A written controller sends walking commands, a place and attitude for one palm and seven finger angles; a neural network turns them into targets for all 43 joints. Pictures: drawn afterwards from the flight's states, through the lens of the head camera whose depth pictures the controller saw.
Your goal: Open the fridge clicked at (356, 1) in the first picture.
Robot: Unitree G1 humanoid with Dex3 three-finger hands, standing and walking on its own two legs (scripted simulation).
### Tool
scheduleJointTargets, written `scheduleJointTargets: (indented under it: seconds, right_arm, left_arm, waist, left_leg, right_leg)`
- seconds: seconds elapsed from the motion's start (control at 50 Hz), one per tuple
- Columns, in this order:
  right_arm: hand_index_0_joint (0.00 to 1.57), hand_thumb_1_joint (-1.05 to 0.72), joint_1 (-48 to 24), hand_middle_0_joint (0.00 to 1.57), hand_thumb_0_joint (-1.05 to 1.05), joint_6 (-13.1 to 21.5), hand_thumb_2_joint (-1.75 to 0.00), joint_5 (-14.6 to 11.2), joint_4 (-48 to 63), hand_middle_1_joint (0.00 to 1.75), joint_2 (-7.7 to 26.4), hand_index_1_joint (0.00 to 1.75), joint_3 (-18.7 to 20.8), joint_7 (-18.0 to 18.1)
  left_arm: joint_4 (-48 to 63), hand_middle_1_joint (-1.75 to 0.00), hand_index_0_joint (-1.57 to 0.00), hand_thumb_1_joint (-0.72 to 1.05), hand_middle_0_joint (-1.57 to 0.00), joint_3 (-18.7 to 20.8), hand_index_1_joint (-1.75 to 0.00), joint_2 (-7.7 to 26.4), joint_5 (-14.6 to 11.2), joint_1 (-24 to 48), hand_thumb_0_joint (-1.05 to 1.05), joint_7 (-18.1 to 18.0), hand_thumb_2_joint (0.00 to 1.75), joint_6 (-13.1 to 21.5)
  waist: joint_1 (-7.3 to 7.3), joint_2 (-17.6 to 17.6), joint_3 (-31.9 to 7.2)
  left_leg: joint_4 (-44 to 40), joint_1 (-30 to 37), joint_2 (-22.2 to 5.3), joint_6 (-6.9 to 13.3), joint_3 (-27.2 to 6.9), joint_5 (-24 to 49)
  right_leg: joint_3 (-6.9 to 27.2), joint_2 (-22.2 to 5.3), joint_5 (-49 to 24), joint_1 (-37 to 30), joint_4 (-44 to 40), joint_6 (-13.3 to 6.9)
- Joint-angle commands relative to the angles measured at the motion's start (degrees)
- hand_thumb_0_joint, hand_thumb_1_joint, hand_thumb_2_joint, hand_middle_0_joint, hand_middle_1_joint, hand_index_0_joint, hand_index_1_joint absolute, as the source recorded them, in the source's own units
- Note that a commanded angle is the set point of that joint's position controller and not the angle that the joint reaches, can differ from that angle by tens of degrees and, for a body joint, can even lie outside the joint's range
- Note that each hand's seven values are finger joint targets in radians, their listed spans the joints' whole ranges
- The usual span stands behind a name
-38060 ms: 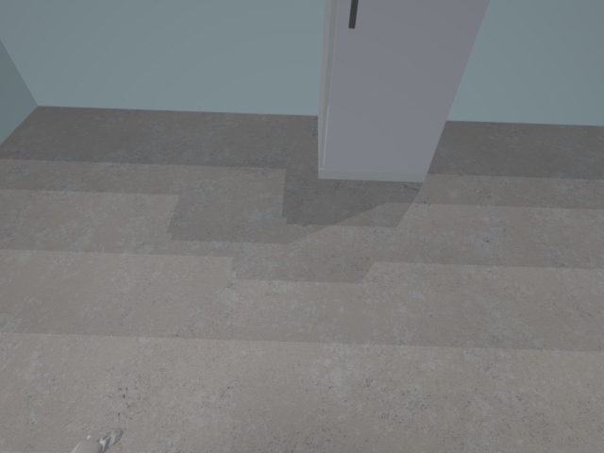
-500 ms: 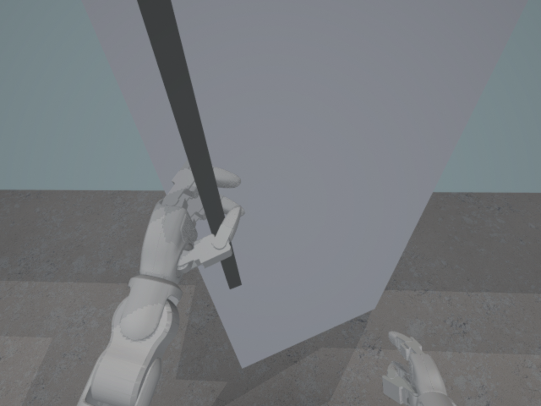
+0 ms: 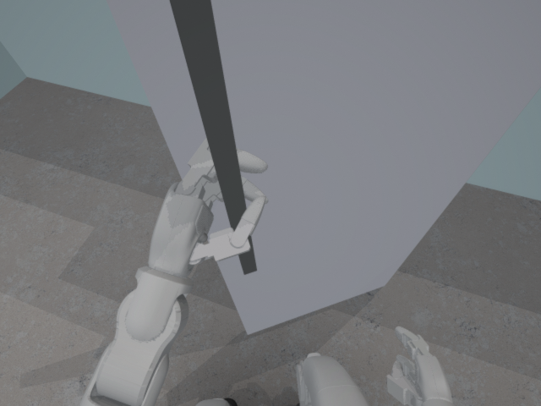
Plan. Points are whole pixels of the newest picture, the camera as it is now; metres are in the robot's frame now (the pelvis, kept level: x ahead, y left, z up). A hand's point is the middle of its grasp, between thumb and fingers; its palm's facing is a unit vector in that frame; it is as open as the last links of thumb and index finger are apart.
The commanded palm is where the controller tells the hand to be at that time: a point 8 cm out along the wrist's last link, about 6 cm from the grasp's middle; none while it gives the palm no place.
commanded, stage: walk backward, drawing the door open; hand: left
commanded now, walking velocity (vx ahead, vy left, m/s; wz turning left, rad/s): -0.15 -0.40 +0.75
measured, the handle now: (220, 148) +0.33 +0.04 +0.24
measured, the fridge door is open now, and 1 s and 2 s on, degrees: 38 66 79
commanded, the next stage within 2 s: stop walking and hold the door back in 1.22 s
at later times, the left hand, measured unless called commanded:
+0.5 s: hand (310, 295) +0.21 -0.04 +0.17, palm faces +0.29 -0.95 -0.14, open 6.5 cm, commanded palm +0.16 +0.00 +0.17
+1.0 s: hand (443, 394) +0.13 -0.13 +0.17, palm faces +0.77 -0.61 -0.16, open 6.2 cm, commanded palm +0.07 -0.13 +0.17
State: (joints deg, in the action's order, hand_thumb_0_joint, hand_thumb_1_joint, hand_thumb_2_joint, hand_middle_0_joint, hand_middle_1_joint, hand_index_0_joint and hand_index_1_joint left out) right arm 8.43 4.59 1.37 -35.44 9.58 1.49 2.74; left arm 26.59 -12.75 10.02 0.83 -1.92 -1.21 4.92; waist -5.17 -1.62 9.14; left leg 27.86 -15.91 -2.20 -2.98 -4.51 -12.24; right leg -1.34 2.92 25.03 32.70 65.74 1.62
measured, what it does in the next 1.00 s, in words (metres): steps to the right, turning left: right foot, then left foot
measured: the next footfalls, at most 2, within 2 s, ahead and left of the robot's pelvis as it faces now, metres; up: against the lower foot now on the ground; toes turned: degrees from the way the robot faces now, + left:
right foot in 0.14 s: +0.06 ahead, -0.24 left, +0.00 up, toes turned +6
left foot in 0.38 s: -0.04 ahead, -0.09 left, +0.00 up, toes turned +26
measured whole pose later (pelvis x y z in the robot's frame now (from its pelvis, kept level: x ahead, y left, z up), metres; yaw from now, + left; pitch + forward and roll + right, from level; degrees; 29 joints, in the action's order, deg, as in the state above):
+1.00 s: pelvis +0.02 -0.46 -0.02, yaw +45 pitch +1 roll +0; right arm 6.8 2.4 -0.1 -32.7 12.4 2.5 5.5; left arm 29.0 8.2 16.6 -4.5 -2.9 -5.9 4.3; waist -2.6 2.5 8.7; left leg 35.9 -17.6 -0.1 0.5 8.7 -19.6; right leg -12.4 -4.9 19.2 23.3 42.0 -1.6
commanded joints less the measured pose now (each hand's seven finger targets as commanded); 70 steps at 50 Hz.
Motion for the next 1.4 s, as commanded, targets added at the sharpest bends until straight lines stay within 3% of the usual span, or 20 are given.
scheduleJointTargets:
  seconds: [0.0, 0.1, 0.18, 0.2, 0.32, 0.34, 0.38, 0.52, 0.62, 0.66, 0.68, 0.76, 0.9, 0.94, 0.96, 0.98, 1.1, 1.26, 1.32, 1.38]
  right_arm:
    - [0.20, -0.90, -7.8, 0.20, 0.00, 4.7, -0.90, -0.9, 7.7, 0.30, 8.2, 0.30, 3.2, -0.9]
    - [0.20, -0.90, -7.9, 0.20, 0.00, 3.5, -0.90, -3.6, 8.5, 0.30, 5.8, 0.30, 2.6, -1.2]
    - [0.20, -0.90, -9.6, 0.20, 0.00, 3.6, -0.90, -3.8, 8.8, 0.30, 3.9, 0.30, 3.8, 0.6]
    - [0.20, -0.90, -11.4, 0.20, 0.00, 3.8, -0.90, -3.2, 9.7, 0.30, 3.5, 0.30, 3.1, 1.4]
    - [0.20, -0.90, -6.9, 0.20, 0.00, 3.6, -0.90, -1.4, 8.8, 0.30, 3.5, 0.30, 1.3, 2.2]
    - [0.20, -0.90, -3.9, 0.20, 0.00, 3.9, -0.90, -1.3, 9.0, 0.30, 4.6, 0.30, 2.1, 2.2]
    - [0.20, -0.90, -2.9, 0.20, 0.00, 4.7, -0.90, 0.5, 9.3, 0.30, 9.1, 0.30, 3.4, 1.2]
    - [0.20, -0.90, -6.3, 0.20, 0.00, 4.8, -0.90, -1.1, 6.1, 0.30, 8.5, 0.30, 4.2, -0.2]
    - [0.20, -0.90, -6.2, 0.20, 0.00, 3.9, -0.90, -3.3, 7.9, 0.30, 8.0, 0.30, 3.2, -0.1]
    - [0.20, -0.90, -5.2, 0.20, 0.00, 3.5, -0.90, -4.2, 7.8, 0.30, 4.9, 0.30, 2.1, -0.1]
    - [0.20, -0.90, -6.8, 0.20, 0.00, 2.9, -0.90, -3.8, 8.9, 0.30, 3.1, 0.30, 1.7, 0.1]
    - [0.20, -0.90, -10.4, 0.20, 0.00, 2.1, -0.90, -1.9, 8.8, 0.30, 4.2, 0.30, 1.6, 1.6]
    - [0.20, -0.90, -5.3, 0.20, 0.00, 0.3, -0.90, -0.8, 10.6, 0.30, 5.1, 0.30, 1.4, 3.2]
    - [0.20, -0.90, -1.9, 0.20, 0.00, 0.4, -0.90, -1.3, 10.8, 0.30, 6.6, 0.30, 2.1, 3.4]
    - [0.20, -0.90, -3.1, 0.20, 0.00, 1.3, -0.90, -0.9, 11.3, 0.30, 9.1, 0.30, 2.8, 3.3]
    - [0.20, -0.90, -2.2, 0.20, 0.00, 1.9, -0.90, -0.2, 9.8, 0.30, 8.4, 0.30, 1.7, 2.3]
    - [0.20, -0.90, -2.9, 0.20, 0.00, 3.0, -0.90, -1.3, 6.5, 0.30, 8.3, 0.30, 3.1, 0.6]
    - [0.20, -0.90, -4.0, 0.20, 0.00, 3.8, -0.90, -2.7, 8.7, 0.30, 8.5, 0.30, 2.2, 0.1]
    - [0.20, -0.90, -3.3, 0.20, 0.00, 2.9, -0.90, -3.2, 7.6, 0.30, 5.2, 0.30, 1.3, 0.8]
    - [0.20, -0.90, -5.7, 0.20, 0.00, 3.0, -0.90, -2.1, 5.3, 0.30, 7.7, 0.30, 1.1, 2.4]
  left_arm:
    - [15.9, -1.40, -0.45, 0.90, -0.45, 1.5, -1.40, -4.0, -0.1, 10.7, 0.00, -0.2, 0.90, 6.2]
    - [20.1, -1.40, -0.45, 0.90, -0.45, 5.1, -1.40, 0.5, 0.5, 17.5, 0.00, -1.4, 0.90, 6.1]
    - [22.5, -1.40, -0.45, 0.90, -0.45, 13.2, -1.40, 6.6, -1.5, 14.3, 0.00, -1.8, 0.90, 5.1]
    - [22.9, -1.40, -0.45, 0.90, -0.45, 12.8, -1.40, 5.8, -0.7, 14.1, 0.00, -1.5, 0.90, 5.1]
    - [18.3, -1.40, -0.45, 0.90, -0.45, 9.8, -1.40, 2.1, -2.4, 11.8, 0.00, -1.2, 0.90, 7.0]
    - [20.6, -1.40, -0.45, 0.90, -0.45, 8.7, -1.40, 1.6, -2.2, 14.3, 0.00, -1.1, 0.90, 7.2]
    - [20.6, -1.40, -0.45, 0.90, -0.45, 7.4, -1.40, 2.1, 0.5, 18.8, 0.00, -0.9, 0.90, 9.3]
    - [18.6, -1.40, -0.45, 0.90, -0.45, 13.3, -1.40, 3.9, -1.1, 16.7, 0.00, -1.0, 0.90, 6.2]
    - [14.9, -1.40, -0.45, 0.90, -0.45, 19.4, -1.40, 8.5, -2.3, 16.9, 0.00, -2.9, 0.90, 5.5]
    - [15.7, -1.40, -0.45, 0.90, -0.45, 21.0, -1.40, 11.0, -2.6, 17.1, 0.00, -3.3, 0.90, 5.8]
    - [16.1, -1.40, -0.45, 0.90, -0.45, 25.3, -1.40, 15.8, -2.6, 15.2, 0.00, -4.0, 0.90, 5.2]
    - [20.1, -1.40, -0.45, 0.90, -0.45, 26.8, -1.40, 14.1, -3.3, 11.1, 0.00, -4.9, 0.90, 6.0]
    - [18.8, -1.40, -0.45, 0.90, -0.45, 27.2, -1.40, 13.0, -4.5, 8.8, 0.00, -5.5, 0.90, 5.8]
    - [19.4, -1.40, -0.45, 0.90, -0.45, 24.7, -1.40, 11.8, -5.2, 10.0, 0.00, -5.5, 0.90, 5.7]
    - [21.3, -1.40, -0.45, 0.90, -0.45, 23.8, -1.40, 11.9, -5.3, 11.7, 0.00, -5.3, 0.90, 6.6]
    - [20.8, -1.40, -0.45, 0.90, -0.45, 24.7, -1.40, 14.4, -3.2, 13.0, 0.00, -4.8, 0.90, 7.9]
    - [18.5, -1.40, -0.45, 0.90, -0.45, 25.5, -1.40, 13.7, -2.9, 12.1, 0.00, -4.0, 0.90, 5.2]
    - [13.2, -1.40, -0.45, 0.90, -0.45, 29.0, -1.40, 14.8, -5.0, 11.8, 0.00, -5.0, 0.90, 4.3]
    - [0.6, -1.40, -0.45, 0.90, -0.45, 33.4, -1.40, 20.7, -4.1, 11.1, 0.00, -6.0, 0.90, 2.5]
    - [-7.7, -1.40, -0.45, 0.90, -0.45, 31.3, -1.40, 20.5, -3.4, 28.6, 0.00, -6.6, 0.90, 2.6]
  waist:
    - [4.38, -3.9, -16.2]
    - [3.54, -9.8, -18.8]
    - [6.13, 23.8, -26.3]
    - [6.40, 20.2, -24.0]
    - [2.36, 9.9, -20.2]
    - [0.16, 6.4, -23.2]
    - [1.56, -5.0, -24.4]
    - [4.64, -11.7, -20.9]
    - [4.36, -15.7, -20.5]
    - [4.30, 1.2, -21.5]
    - [5.08, 19.4, -21.2]
    - [5.87, 10.1, -19.1]
    - [4.66, 11.3, -22.6]
    - [1.50, -0.1, -24.9]
    - [3.16, -14.1, -24.4]
    - [4.43, -12.3, -24.9]
    - [4.48, -14.0, -21.1]
    - [5.06, -16.2, -19.6]
    - [5.45, 15.6, -18.6]
    - [4.87, 14.0, -19.9]
  left_leg:
    - [-6.0, -1.2, -13.8, 8.2, -7.1, 14.5]
    - [-2.9, -6.6, -4.0, 6.1, -5.2, -10.4]
    - [42.1, -11.0, 3.3, 2.8, 4.2, -25.4]
    - [47.9, -11.8, 1.5, 3.4, 2.5, -25.8]
    - [2.5, -0.4, -0.6, 2.0, 9.3, -6.1]
    - [-6.5, 16.0, -5.0, 3.8, 4.0, 6.1]
    - [-5.5, 36.0, -31.7, 15.1, -34.6, 52.9]
    - [-4.5, 12.1, -15.6, 8.0, -3.2, 22.6]
    - [-1.2, 3.3, -10.7, 7.5, -3.5, 8.0]
    - [12.9, -0.5, -1.6, 3.8, 1.1, -6.7]
    - [30.3, -12.0, 3.7, 1.7, 5.1, -23.3]
    - [51.1, -18.7, -0.3, 0.9, 3.5, -22.9]
    - [7.5, -2.4, 0.4, 1.4, 11.7, -13.1]
    - [-7.2, 18.3, -5.7, 3.6, 3.7, 5.4]
    - [-10.1, 28.7, -23.7, 10.6, -21.3, 33.9]
    - [-6.2, 30.2, -30.9, 16.2, -30.5, 52.6]
    - [-4.9, 16.3, -16.1, 9.3, -6.2, 28.0]
    - [-2.7, 0.2, -10.5, 7.9, -7.6, 4.1]
    - [29.8, -13.8, 3.6, 0.9, 4.6, -21.6]
    - [49.9, -20.7, 0.3, 0.1, -1.8, -18.6]
  right_leg:
    - [5.4, -4.9, -8.0, -14.6, -15.1, 0.2]
    - [-4.6, -1.3, -8.7, -30.5, -40.5, 2.9]
    - [8.1, -23.6, -29.9, -27.8, -44.6, -9.8]
    - [8.6, -24.0, -34.4, -26.1, -42.4, -12.2]
    - [-6.2, -14.7, -41.1, -25.7, -27.8, -8.3]
    - [-6.6, -13.1, -32.4, -13.9, -19.1, -6.3]
    - [3.1, -5.8, 7.3, 11.9, -1.9, -0.4]
    - [5.0, -5.7, -10.2, -7.8, -12.2, 1.0]
    - [-4.3, -0.2, -8.6, -25.6, -35.4, 3.4]
    - [-1.4, -6.7, -16.0, -29.4, -48.0, 2.3]
    - [9.3, -18.5, -21.7, -30.0, -49.0, -3.2]
    - [7.6, -22.9, -39.9, -29.1, -40.1, -12.9]
    - [-3.0, -18.8, -40.9, -28.7, -34.5, -9.9]
    - [-5.6, -14.8, -27.6, -13.3, -19.4, -4.9]
    - [-4.8, -6.0, 1.0, 3.9, -8.2, -0.1]
    - [3.0, -5.7, 10.3, 7.6, -2.2, 0.6]
    - [3.7, -4.8, -6.9, -2.6, -9.3, 2.0]
    - [-3.7, 0.2, -6.2, -25.6, -37.0, 3.6]
    - [13.2, -20.2, -22.4, -28.5, -49.7, -4.3]
    - [18.4, -27.6, -39.3, -28.4, -43.0, -8.5]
